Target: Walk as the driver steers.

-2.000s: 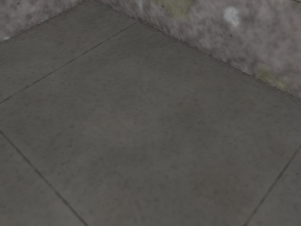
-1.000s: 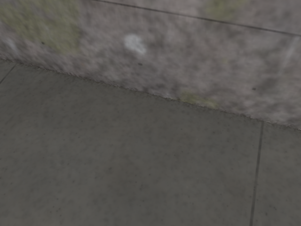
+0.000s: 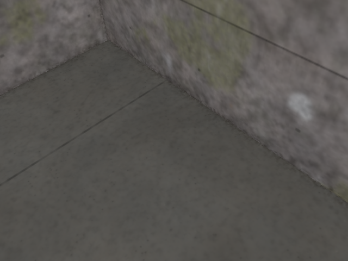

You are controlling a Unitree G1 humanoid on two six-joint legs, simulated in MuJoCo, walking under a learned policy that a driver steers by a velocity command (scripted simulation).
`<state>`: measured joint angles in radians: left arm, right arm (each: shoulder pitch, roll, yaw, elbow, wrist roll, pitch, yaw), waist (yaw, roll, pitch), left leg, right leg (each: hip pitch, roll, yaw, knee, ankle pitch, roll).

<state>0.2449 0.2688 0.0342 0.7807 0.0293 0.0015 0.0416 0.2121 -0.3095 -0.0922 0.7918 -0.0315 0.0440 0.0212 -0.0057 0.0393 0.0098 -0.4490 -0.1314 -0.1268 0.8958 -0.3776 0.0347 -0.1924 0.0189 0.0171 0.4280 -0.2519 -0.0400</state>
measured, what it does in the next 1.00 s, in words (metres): walks ahead, turning left: left foot, then right foot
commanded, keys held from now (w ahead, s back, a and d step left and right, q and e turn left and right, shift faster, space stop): w+q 0.72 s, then w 0.28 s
